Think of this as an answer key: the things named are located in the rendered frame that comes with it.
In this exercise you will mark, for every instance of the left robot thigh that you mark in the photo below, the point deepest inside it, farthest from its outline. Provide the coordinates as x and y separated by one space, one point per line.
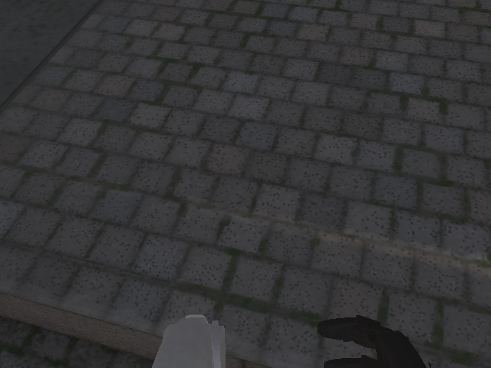
192 343

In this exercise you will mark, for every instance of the robot right hand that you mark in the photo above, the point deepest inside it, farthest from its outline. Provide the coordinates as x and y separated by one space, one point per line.
394 350

